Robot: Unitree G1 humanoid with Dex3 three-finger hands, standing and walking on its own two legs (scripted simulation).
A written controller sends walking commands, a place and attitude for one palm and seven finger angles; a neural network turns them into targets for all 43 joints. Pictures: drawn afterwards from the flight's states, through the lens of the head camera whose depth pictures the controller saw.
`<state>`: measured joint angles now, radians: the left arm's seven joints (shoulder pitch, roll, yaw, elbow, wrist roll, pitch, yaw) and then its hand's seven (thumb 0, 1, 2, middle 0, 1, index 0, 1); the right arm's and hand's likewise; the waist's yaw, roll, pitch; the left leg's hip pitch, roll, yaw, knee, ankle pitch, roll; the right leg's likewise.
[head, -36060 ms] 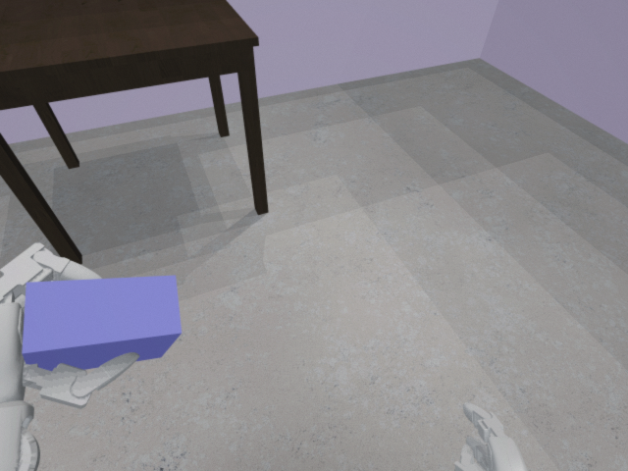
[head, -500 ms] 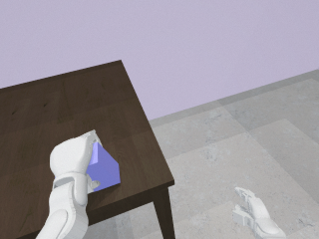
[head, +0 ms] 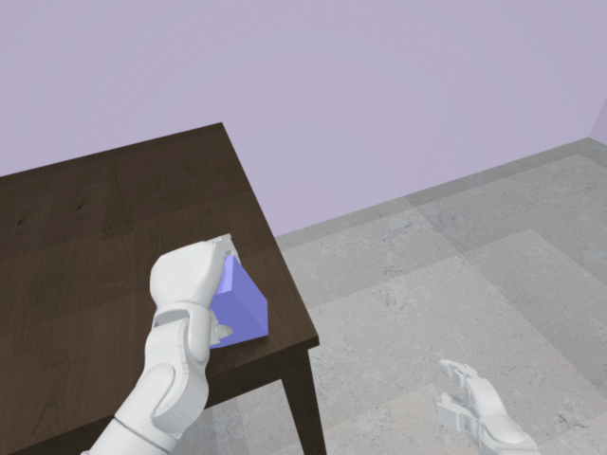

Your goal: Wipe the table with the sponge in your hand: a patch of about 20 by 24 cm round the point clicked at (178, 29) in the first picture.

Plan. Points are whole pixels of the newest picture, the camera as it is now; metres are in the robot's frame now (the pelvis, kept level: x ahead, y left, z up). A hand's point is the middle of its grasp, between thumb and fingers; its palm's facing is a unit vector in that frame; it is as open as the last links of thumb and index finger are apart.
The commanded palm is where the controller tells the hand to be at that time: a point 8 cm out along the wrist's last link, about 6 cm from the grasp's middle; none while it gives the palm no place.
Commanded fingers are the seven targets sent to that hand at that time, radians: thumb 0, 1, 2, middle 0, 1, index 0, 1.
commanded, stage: wipe forward along the third lane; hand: left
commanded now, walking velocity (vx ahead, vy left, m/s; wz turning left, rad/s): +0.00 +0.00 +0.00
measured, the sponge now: (223, 312) +0.29 +0.16 +0.06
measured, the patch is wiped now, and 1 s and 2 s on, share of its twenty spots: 0.90 0.90 1.00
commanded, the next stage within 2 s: wipe back along the third lane in 1.62 s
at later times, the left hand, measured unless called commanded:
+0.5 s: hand (217, 270) +0.33 +0.18 +0.10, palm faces +0.07 -0.09 -0.99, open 10.1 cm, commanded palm +0.31 +0.18 +0.13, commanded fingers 0.00 0.10 1.30 -1.20 -1.60 -1.20 -1.60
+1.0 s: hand (215, 249) +0.38 +0.20 +0.10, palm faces -0.02 -0.04 -1.00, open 10.1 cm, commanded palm +0.36 +0.20 +0.13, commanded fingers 0.00 0.10 1.30 -1.20 -1.60 -1.20 -1.60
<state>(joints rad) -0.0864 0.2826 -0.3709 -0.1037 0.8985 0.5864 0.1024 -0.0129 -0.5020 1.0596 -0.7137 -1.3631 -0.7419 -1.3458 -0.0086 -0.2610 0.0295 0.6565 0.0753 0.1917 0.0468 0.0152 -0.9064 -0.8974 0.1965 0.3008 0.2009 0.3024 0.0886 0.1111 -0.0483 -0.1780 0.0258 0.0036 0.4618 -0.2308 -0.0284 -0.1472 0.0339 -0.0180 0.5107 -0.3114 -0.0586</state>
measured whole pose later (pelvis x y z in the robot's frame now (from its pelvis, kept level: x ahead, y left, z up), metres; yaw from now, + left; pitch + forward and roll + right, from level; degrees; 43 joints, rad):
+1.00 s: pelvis +0.00 -0.03 +0.00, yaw +1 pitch +2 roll +2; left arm -0.54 0.31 -0.26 0.57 0.93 0.54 0.07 -0.01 -0.54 1.08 -0.74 -1.35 -0.77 -1.31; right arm 0.09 -0.30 0.02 0.72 0.09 0.18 -0.03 0.01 -0.91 -0.90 0.20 0.30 0.20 0.30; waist 0.03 0.09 -0.09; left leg -0.30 0.04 -0.02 0.49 -0.23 0.00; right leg -0.27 0.06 -0.04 0.55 -0.32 -0.10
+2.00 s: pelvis +0.02 +0.01 +0.00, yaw +0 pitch +7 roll +0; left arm -0.69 0.36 -0.21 0.81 0.93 0.42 0.19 0.00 -0.52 1.08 -0.72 -1.38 -0.74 -1.35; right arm 0.18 -0.29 -0.01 0.76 0.08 0.19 0.00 0.01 -0.91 -0.90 0.20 0.30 0.20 0.30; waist 0.00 0.08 -0.11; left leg -0.36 0.03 -0.02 0.49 -0.25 -0.02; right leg -0.30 0.05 -0.02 0.49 -0.30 -0.05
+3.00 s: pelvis +0.02 +0.01 +0.00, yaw +0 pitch +0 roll +1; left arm -0.28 0.27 -0.39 0.15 0.95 0.73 0.13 0.01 -0.49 1.07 -0.68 -1.40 -0.71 -1.37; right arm 0.02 -0.29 0.03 0.66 0.10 0.26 0.09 0.02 -0.91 -0.90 0.19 0.30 0.20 0.30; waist 0.06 0.10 -0.10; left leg -0.24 0.01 0.00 0.52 -0.28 -0.01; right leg -0.20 0.02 -0.01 0.55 -0.35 -0.04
